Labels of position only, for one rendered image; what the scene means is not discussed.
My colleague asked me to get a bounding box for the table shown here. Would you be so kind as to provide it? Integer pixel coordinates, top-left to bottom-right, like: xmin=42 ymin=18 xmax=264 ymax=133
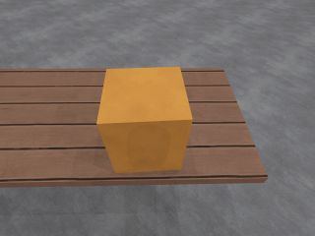
xmin=0 ymin=68 xmax=269 ymax=188

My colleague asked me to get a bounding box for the carton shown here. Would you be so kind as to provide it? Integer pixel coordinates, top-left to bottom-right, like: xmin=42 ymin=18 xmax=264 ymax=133
xmin=96 ymin=67 xmax=193 ymax=174

